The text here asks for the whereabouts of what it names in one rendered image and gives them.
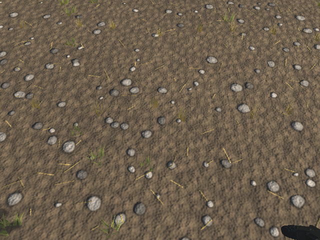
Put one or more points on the robot right hand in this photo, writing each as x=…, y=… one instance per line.
x=298, y=232

